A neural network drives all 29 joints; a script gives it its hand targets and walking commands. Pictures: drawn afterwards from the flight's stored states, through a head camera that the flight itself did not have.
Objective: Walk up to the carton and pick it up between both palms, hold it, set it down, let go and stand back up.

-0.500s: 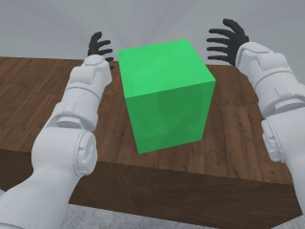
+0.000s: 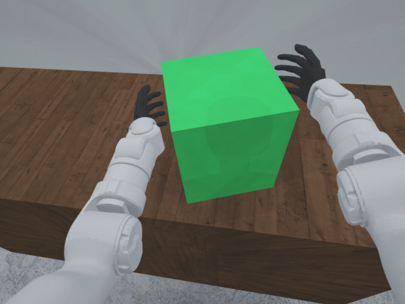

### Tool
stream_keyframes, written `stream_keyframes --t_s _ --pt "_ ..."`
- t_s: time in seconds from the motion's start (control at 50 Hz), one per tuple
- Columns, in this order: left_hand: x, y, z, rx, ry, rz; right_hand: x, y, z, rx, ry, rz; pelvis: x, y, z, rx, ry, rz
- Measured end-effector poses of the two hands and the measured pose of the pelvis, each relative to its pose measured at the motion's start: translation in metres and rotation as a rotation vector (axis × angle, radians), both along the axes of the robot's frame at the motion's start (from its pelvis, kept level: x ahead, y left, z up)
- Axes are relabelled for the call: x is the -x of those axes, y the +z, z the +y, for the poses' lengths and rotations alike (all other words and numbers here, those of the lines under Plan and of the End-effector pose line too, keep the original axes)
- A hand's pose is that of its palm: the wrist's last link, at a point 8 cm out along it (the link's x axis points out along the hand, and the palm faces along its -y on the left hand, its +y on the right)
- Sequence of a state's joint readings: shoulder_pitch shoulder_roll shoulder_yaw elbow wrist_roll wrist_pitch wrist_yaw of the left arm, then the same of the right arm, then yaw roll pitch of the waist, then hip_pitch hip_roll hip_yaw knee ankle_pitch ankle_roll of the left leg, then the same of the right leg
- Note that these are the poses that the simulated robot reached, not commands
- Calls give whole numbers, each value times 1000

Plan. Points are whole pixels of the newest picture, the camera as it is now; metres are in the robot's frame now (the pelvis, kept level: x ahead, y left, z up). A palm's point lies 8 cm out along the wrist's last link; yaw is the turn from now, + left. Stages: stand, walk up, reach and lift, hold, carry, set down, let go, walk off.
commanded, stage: reach and lift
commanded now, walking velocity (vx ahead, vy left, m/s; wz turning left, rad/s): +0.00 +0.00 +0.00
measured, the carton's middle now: (221, 129) +0.47 +0.02 +0.06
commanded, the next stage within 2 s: none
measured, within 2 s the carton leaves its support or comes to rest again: leaves its support in 1.72 s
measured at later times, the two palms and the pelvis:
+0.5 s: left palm (150, 123) +0.42 +0.16 +0.12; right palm (305, 88) +0.49 -0.13 +0.16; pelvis +0.00 +0.00 +0.00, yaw +0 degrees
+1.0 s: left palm (146, 127) +0.41 +0.17 +0.12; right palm (299, 87) +0.49 -0.12 +0.17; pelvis +0.00 +0.00 +0.00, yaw +0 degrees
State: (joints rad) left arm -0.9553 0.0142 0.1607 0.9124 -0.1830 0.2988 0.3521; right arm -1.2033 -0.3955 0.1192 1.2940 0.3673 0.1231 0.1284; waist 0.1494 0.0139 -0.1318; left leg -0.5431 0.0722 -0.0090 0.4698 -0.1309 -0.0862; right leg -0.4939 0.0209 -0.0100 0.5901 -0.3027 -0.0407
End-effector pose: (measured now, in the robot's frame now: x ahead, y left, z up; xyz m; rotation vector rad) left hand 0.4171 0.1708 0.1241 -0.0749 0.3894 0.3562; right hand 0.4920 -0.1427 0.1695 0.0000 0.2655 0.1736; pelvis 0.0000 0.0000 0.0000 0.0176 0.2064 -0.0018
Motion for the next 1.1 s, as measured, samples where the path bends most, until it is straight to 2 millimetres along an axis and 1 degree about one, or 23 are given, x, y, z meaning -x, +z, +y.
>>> stream_keyframes --t_s 0.12,0.26,0.68,0.88,1.1 --pt "-2 0 -2 -4 -1 -10 -1 -4 -3 1 -12 11 -1 0 -1 1 -1 3" --pt "-3 2 -8 -5 1 -30 0 -8 7 -17 -2 12 -1 0 -2 1 -2 3" --pt "-1 0 -12 18 44 -52 0 -9 9 -31 -45 7 -1 0 -2 1 -1 3" --pt "8 1 -8 19 68 -85 2 -5 15 -26 -14 -48 -2 2 -2 1 -1 11" --pt "9 0 -1 28 76 -85 2 -4 24 -52 -12 -84 0 4 -1 3 0 21"
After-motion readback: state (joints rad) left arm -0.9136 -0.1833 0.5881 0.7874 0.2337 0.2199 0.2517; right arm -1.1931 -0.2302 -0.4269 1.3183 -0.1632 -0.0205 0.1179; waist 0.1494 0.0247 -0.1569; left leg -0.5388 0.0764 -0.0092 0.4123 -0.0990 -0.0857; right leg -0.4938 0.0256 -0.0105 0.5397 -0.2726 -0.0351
